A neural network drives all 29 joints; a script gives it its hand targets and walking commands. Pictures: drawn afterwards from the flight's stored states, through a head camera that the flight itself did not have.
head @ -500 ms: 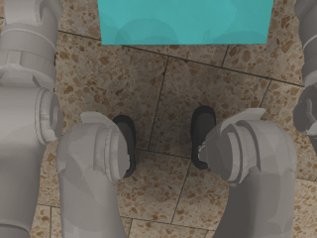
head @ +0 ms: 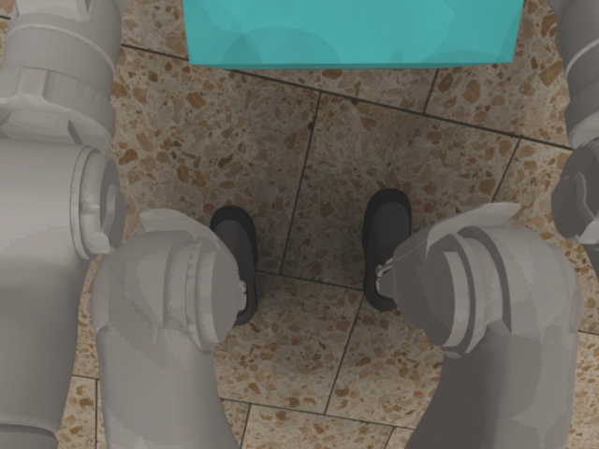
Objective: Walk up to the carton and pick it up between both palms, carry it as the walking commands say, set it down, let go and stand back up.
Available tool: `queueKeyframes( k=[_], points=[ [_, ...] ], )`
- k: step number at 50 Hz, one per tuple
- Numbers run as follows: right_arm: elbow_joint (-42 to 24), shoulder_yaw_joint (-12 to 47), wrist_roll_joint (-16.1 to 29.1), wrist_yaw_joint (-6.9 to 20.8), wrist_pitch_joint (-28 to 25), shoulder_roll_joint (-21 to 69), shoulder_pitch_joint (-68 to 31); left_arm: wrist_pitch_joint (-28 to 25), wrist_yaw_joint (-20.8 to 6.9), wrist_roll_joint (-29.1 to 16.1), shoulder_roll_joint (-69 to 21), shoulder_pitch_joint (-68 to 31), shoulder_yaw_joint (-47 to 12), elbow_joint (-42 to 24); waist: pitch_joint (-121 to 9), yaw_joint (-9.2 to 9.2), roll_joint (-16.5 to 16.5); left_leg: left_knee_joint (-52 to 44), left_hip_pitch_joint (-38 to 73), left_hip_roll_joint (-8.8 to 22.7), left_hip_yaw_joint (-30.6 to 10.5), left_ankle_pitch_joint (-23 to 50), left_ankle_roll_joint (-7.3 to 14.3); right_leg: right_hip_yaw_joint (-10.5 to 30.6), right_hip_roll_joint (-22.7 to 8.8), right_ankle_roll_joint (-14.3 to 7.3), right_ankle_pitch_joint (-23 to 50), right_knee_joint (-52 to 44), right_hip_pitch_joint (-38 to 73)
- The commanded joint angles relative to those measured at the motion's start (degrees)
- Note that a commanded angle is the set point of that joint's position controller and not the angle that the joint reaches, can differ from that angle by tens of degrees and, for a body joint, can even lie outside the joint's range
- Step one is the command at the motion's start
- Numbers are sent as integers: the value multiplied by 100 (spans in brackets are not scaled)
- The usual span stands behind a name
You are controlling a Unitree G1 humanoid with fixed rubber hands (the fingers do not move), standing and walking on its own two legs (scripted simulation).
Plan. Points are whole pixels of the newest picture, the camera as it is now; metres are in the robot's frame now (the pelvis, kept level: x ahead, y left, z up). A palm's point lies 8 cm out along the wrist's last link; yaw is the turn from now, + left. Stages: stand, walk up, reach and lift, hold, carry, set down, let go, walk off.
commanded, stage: reach and lift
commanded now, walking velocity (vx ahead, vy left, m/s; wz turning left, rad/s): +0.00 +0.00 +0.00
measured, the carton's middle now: out of the picture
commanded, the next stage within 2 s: none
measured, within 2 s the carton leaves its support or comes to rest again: leaves its support in 1.20 s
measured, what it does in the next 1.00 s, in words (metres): stands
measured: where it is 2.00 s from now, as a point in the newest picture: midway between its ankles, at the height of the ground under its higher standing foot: (309, 276)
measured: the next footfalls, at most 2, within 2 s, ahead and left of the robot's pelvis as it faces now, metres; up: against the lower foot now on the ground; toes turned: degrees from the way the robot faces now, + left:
none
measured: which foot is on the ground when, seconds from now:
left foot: down 0.00-1.00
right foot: down 0.00-1.00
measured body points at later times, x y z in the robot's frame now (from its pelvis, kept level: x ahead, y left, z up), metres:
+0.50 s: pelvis +0.00 +0.00 +0.01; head +0.39 -0.01 +0.22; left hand +0.58 +0.14 -0.19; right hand +0.56 -0.24 -0.19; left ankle +0.11 +0.12 -0.31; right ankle +0.12 -0.12 -0.31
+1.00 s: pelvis +0.01 +0.00 +0.00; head +0.39 -0.02 +0.22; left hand +0.58 +0.14 -0.19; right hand +0.56 -0.23 -0.19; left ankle +0.11 +0.12 -0.31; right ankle +0.12 -0.13 -0.31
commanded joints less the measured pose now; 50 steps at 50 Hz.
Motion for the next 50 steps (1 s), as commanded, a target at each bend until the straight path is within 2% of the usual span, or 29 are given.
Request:
queueKeyframes(
  k=[1,6,11,20,24,30,35,43,50],
  points=[
    [-463,-36,-14,-51,-125,-759,-1508,-122,48,29,583,-1563,41,-511,-7207,-178,1,-1003,2893,-10,158,1769,-43,-61,135,128,1886,-779,3751],
    [-471,35,-19,-90,-168,-534,-1592,-159,104,63,363,-1614,-21,-537,-7318,-162,10,-1041,2990,-67,142,1882,-53,-81,197,136,1972,-812,3756],
    [-546,259,117,-50,-186,-186,-1720,-204,124,121,118,-1633,-65,-566,-7336,-14,-2,-1099,3081,-110,143,1996,-28,-91,251,150,2004,-856,3701],
    [-731,623,268,90,-237,564,-1982,-257,-43,-47,-696,-1922,-438,-731,-7349,-73,63,-1154,3177,-168,151,2119,-10,-132,307,157,2081,-953,3665],
    [-875,826,268,303,-200,1405,-2313,-245,-248,-41,-1526,-2201,-594,-813,-7239,-57,61,-1146,3127,-227,169,2082,1,-131,343,152,2028,-959,3629],
    [-1109,1047,96,1000,65,3553,-2812,-48,-955,265,-3699,-2513,-570,-921,-6626,-62,56,-1037,2913,-382,235,1853,48,-195,457,99,1769,-884,3321],
    [-1456,1061,43,1317,240,4322,-2744,130,-1316,421,-4493,-2421,-480,-1181,-6358,-113,130,-967,2664,-400,285,1789,89,-215,522,19,1770,-821,3218],
    [-1746,1116,31,1524,413,4823,-2453,291,-1510,467,-4933,-2169,-520,-1358,-6192,-121,158,-882,2530,-415,337,1757,121,-207,558,-56,1783,-738,3199],
    [-2078,1252,134,1518,434,4969,-2568,269,-1484,296,-5094,-2267,-676,-1586,-6673,-162,101,-818,2660,-446,359,1971,131,-216,570,-46,2068,-683,3437]
  ],
)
